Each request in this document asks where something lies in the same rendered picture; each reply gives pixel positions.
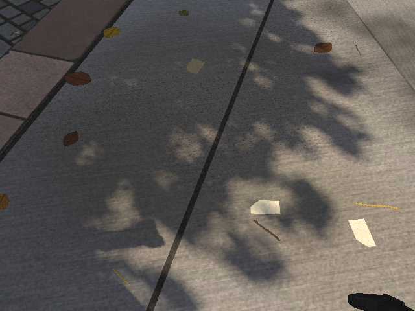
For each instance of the robot right hand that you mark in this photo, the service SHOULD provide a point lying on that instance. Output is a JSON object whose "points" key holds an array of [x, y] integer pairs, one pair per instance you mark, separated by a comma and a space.
{"points": [[374, 302]]}

